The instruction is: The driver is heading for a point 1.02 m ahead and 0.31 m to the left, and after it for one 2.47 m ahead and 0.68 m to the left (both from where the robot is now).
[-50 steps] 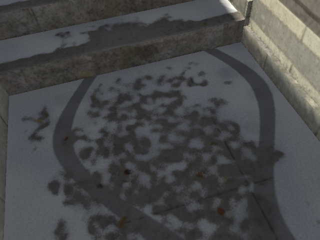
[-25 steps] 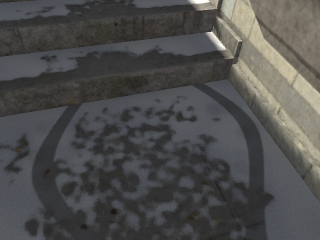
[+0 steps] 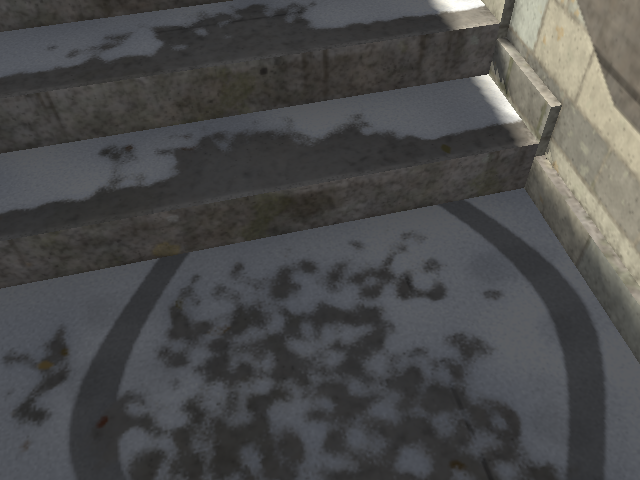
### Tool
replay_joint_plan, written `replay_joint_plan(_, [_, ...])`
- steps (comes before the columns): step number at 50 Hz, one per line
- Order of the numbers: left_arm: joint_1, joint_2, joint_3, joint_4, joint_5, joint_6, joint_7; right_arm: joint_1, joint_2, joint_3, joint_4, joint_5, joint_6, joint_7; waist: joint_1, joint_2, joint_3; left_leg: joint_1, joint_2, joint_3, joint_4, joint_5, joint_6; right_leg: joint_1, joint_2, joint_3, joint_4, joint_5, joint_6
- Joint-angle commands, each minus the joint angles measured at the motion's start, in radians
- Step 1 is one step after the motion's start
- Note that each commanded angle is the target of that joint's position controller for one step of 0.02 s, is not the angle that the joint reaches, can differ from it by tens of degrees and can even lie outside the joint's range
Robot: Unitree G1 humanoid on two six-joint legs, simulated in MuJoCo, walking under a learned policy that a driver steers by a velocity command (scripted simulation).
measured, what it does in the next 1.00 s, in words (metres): walks ahead: left foot, then right foot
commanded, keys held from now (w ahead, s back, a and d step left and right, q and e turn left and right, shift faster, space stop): w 0.72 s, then w+q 0.28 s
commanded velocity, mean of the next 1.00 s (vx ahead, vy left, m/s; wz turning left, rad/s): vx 0.50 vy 0.00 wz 0.07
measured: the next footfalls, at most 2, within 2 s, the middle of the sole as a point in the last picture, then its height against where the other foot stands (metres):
left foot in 0.34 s outside the picture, level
right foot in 0.88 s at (387, 390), level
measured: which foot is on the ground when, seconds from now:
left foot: up 0.00-0.32, down 0.34-0.88, up 0.90-1.00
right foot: down 0.00-0.34, up 0.36-0.86, down 0.88-1.00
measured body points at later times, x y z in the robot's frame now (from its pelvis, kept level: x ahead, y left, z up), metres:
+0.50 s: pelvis +0.30 +0.06 -0.01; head +0.33 +0.08 +0.44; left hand +0.38 +0.33 -0.14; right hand +0.41 -0.20 -0.12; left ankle +0.36 +0.15 -0.74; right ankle +0.22 -0.09 -0.65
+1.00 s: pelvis +0.58 +0.00 -0.01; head +0.62 -0.01 +0.44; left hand +0.73 +0.27 -0.11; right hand +0.63 -0.27 -0.15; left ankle +0.45 +0.14 -0.66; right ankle +0.65 -0.09 -0.74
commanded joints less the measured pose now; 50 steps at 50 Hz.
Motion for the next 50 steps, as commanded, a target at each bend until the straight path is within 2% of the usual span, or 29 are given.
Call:
replay_joint_plan(1, [-0.040,0.107,0.016,-0.040,0.006,-0.027,0.007,0.063,-0.014,-0.006,-0.044,-0.007,0.012,-0.007,-0.060,-0.090,0.019,-0.091,0.060,-0.019,-0.061,0.096,-0.020,-0.033,-0.252,0.211,-0.236,0.123,-0.171])
replay_joint_plan(2, [-0.014,0.113,0.016,-0.025,0.002,-0.022,0.012,0.010,-0.011,-0.002,-0.064,-0.019,0.009,-0.007,-0.047,-0.087,0.036,-0.134,0.065,-0.019,-0.122,0.146,-0.032,-0.020,-0.255,0.208,-0.249,0.134,-0.180])
replay_joint_plan(4, [0.002,0.127,0.015,-0.020,0.000,-0.016,0.022,-0.061,-0.026,-0.006,-0.082,-0.016,0.004,-0.006,-0.032,-0.078,0.046,-0.139,0.052,0.002,-0.288,0.275,-0.043,-0.011,-0.228,0.160,-0.245,0.168,-0.160])
replay_joint_plan(7, [0.054,0.156,0.016,-0.002,-0.008,-0.010,0.030,-0.181,-0.007,0.002,-0.108,-0.012,-0.006,0.008,0.024,-0.076,0.047,-0.075,0.010,0.044,-0.513,0.416,-0.037,0.032,-0.219,0.124,-0.249,0.162,-0.132])
replay_joint_plan(12, [0.129,0.177,0.024,0.047,-0.017,0.019,0.040,-0.307,-0.030,-0.003,-0.164,-0.005,-0.013,0.040,0.058,-0.075,0.074,-0.142,-0.012,0.021,-0.666,0.326,-0.002,0.267,-0.303,0.148,-0.163,0.178,-0.117])
replay_joint_plan(15, [0.104,0.203,0.032,0.049,-0.017,0.036,0.042,-0.248,-0.061,-0.015,-0.162,-0.008,-0.017,0.051,0.013,-0.110,0.018,-0.001,-0.063,0.063,-0.709,0.193,0.039,0.324,-0.312,0.146,-0.047,0.420,-0.086])
replay_joint_plan(16, [0.080,0.208,0.033,0.046,-0.016,0.041,0.043,-0.146,-0.088,-0.030,-0.135,-0.010,-0.017,0.048,-0.047,-0.118,-0.046,0.150,-0.102,0.098,-0.725,0.184,0.063,0.311,-0.283,0.121,0.076,0.591,-0.069])
replay_joint_plan(17, [0.070,0.186,0.022,0.039,-0.011,0.047,0.045,0.028,-0.142,-0.055,-0.083,-0.015,-0.016,0.043,-0.127,-0.097,-0.148,0.398,-0.100,0.087,-0.713,0.212,0.103,0.219,-0.230,0.083,0.292,0.624,-0.037])
replay_joint_plan(18, [0.163,0.093,-0.006,0.015,0.006,0.035,0.043,0.181,-0.235,-0.075,-0.056,-0.038,-0.016,0.035,-0.121,0.083,-0.335,0.827,0.153,-0.260,-0.691,0.190,0.220,-0.141,-0.113,0.034,0.690,0.260,0.026])
replay_joint_plan(19, [0.227,0.029,-0.032,0.034,0.006,0.011,0.036,0.221,-0.228,-0.070,-0.038,-0.021,-0.015,0.041,-0.103,0.260,-0.445,0.993,0.280,-0.658,-0.867,0.007,0.303,-0.389,0.013,0.143,0.907,-0.421,0.057])
replay_joint_plan(20, [0.141,0.140,-0.002,0.028,-0.027,-0.005,0.032,0.191,-0.147,-0.050,-0.045,-0.016,-0.014,0.035,-0.123,0.172,-0.363,0.938,0.253,-0.625,-0.909,-0.105,0.254,-0.497,-0.050,0.210,1.006,-0.400,0.046])
replay_joint_plan(21, [0.040,0.167,0.004,-0.006,-0.041,-0.015,0.033,0.105,-0.124,-0.040,-0.057,-0.012,-0.012,0.028,-0.110,0.109,-0.221,0.784,0.224,-0.479,-0.927,-0.059,0.216,-0.538,-0.103,0.171,0.996,-0.304,0.039])
replay_joint_plan(22, [-0.018,0.158,0.003,-0.017,-0.029,-0.018,0.038,0.041,-0.108,-0.034,-0.063,-0.019,-0.011,0.025,-0.085,0.035,-0.140,0.631,0.190,-0.373,-0.957,0.030,0.202,-0.508,-0.146,0.151,0.942,-0.218,0.038])
replay_joint_plan(23, [-0.029,0.145,0.007,-0.019,-0.019,-0.013,0.042,0.003,-0.085,-0.027,-0.066,-0.030,-0.015,0.025,-0.050,0.027,-0.091,0.521,0.153,-0.296,-0.991,0.113,0.191,-0.456,-0.177,0.153,0.885,-0.161,0.041])
replay_joint_plan(24, [-0.010,0.126,0.006,-0.014,-0.017,-0.002,0.041,-0.012,-0.070,-0.023,-0.064,-0.037,-0.020,0.026,-0.022,0.043,-0.086,0.466,0.131,-0.255,-1.021,0.148,0.190,-0.403,-0.194,0.159,0.854,-0.127,0.042])
replay_joint_plan(27, [-0.007,0.091,0.003,-0.009,-0.011,0.025,0.046,0.005,-0.085,-0.027,-0.038,-0.024,-0.034,0.028,0.004,0.037,-0.053,0.411,0.113,-0.160,-1.077,0.258,0.211,-0.405,-0.208,0.144,0.768,-0.071,0.063])
replay_joint_plan(30, [-0.122,0.080,0.000,-0.046,0.002,0.030,0.042,0.053,-0.104,-0.033,-0.006,-0.020,-0.028,0.012,-0.017,0.007,-0.013,0.435,0.099,-0.092,-1.099,0.339,0.207,-0.478,-0.209,0.133,0.595,0.067,0.087])
replay_joint_plan(34, [-0.264,0.064,-0.012,-0.073,-0.007,0.022,0.025,0.098,-0.119,-0.032,0.028,-0.013,-0.027,0.003,-0.061,0.020,0.014,0.444,0.057,-0.008,-1.112,0.290,0.160,-0.407,-0.166,0.098,0.335,0.252,0.081])
replay_joint_plan(37, [-0.362,0.072,-0.015,-0.106,-0.013,0.014,0.015,0.149,-0.130,-0.034,0.061,0.003,-0.018,0.001,-0.094,0.001,0.046,0.519,0.097,-0.040,-1.092,0.273,0.159,-0.416,-0.144,0.096,0.239,0.243,0.073])
replay_joint_plan(39, [-0.396,0.084,-0.013,-0.130,-0.017,0.004,0.007,0.160,-0.132,-0.035,0.081,0.009,-0.010,-0.005,-0.087,0.021,0.057,0.587,0.125,-0.070,-1.054,0.293,0.150,-0.423,-0.137,0.118,0.182,0.198,0.061])
replay_joint_plan(42, [-0.333,0.136,0.003,-0.122,-0.018,-0.014,0.004,0.133,-0.160,-0.049,0.089,0.016,0.010,-0.011,-0.040,0.059,0.029,0.637,0.140,-0.108,-0.975,0.379,0.127,-0.309,-0.114,0.111,0.123,0.082,0.036])
replay_joint_plan(43, [-0.239,0.160,0.017,-0.094,-0.015,-0.020,0.006,0.107,-0.168,-0.050,0.083,0.009,0.016,-0.010,0.015,0.068,-0.026,0.609,0.104,-0.081,-0.871,0.490,0.109,-0.161,-0.091,0.082,0.093,0.056,0.019])
replay_joint_plan(44, [-0.072,0.217,0.042,-0.047,-0.008,-0.025,0.016,0.101,-0.130,-0.038,0.074,-0.006,0.016,-0.011,0.083,0.043,-0.140,0.503,0.043,-0.053,-0.674,0.500,0.075,0.103,-0.115,0.107,0.119,0.079,-0.014])
replay_joint_plan(45, [0.114,0.297,0.061,-0.020,0.004,-0.023,0.027,0.106,-0.063,-0.013,0.041,-0.034,0.014,-0.012,0.138,-0.119,-0.316,0.289,-0.049,0.006,-0.343,0.184,0.036,0.412,-0.319,0.323,0.145,0.072,-0.066])
replay_joint_plan(46, [0.120,0.330,0.066,-0.003,0.010,-0.016,0.022,0.234,0.027,0.009,0.030,-0.001,-0.007,-0.006,0.058,-0.417,-0.400,-0.074,-0.180,-0.011,-0.070,-0.335,-0.007,0.655,-0.488,0.752,-0.002,-0.155,-0.200])
replay_joint_plan(47, [0.074,0.212,0.038,-0.024,0.006,-0.016,0.024,0.177,-0.094,-0.018,0.054,0.027,-0.017,-0.006,0.090,-0.272,-0.313,-0.164,-0.115,-0.103,0.041,-0.304,-0.004,0.575,-0.453,0.726,-0.053,-0.259,-0.166])
replay_joint_plan(48, [0.006,0.159,0.022,-0.035,-0.002,-0.019,0.029,0.092,-0.137,-0.032,0.033,0.034,-0.020,-0.007,0.084,-0.200,-0.196,-0.192,-0.071,-0.085,0.043,-0.200,0.007,0.449,-0.430,0.561,-0.062,-0.207,-0.122])
replay_joint_plan(49, [-0.056,0.140,0.012,-0.037,0.001,-0.021,0.028,0.055,-0.124,-0.033,0.030,0.024,-0.015,-0.011,0.051,-0.120,-0.140,-0.143,-0.024,-0.066,0.018,-0.116,0.003,0.320,-0.394,0.456,-0.088,-0.097,-0.103])
replay_joint_plan(50, [-0.100,0.118,0.007,-0.032,0.004,-0.023,0.027,0.036,-0.111,-0.038,0.025,0.010,-0.008,-0.013,0.027,-0.109,-0.088,-0.112,0.002,-0.065,-0.026,-0.064,-0.002,0.225,-0.360,0.370,-0.121,-0.021,-0.094])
